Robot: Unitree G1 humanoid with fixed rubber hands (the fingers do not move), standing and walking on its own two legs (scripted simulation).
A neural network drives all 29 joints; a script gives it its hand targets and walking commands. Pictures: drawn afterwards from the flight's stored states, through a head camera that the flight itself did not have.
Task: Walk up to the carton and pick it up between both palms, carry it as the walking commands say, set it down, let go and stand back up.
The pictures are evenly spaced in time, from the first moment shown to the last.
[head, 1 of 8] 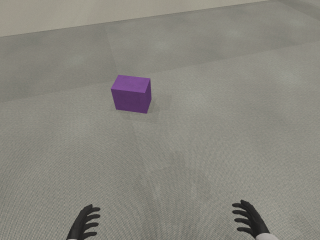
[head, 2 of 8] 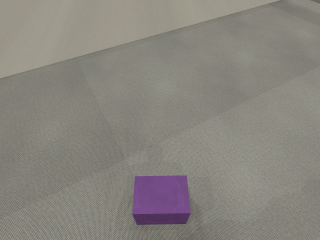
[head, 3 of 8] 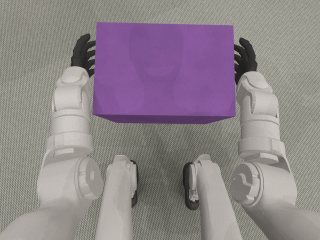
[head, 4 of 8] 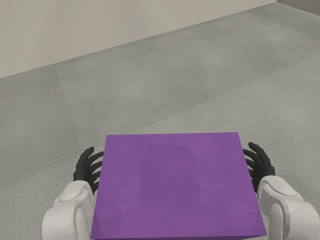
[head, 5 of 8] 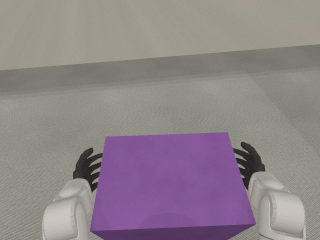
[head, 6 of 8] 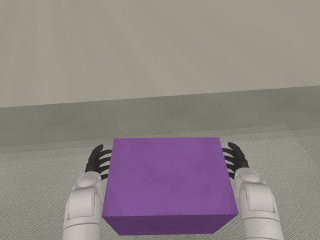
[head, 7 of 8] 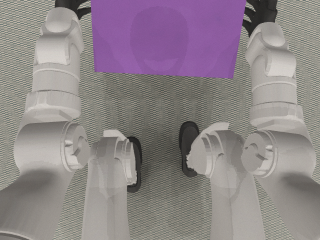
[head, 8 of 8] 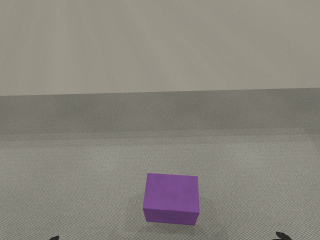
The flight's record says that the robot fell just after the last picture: no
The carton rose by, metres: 0.68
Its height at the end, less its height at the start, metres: +0.00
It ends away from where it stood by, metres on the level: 1.40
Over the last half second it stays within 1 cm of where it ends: yes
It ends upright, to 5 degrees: yes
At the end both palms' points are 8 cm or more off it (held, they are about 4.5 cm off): yes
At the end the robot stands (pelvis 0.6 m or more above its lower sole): yes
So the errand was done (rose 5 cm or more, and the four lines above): yes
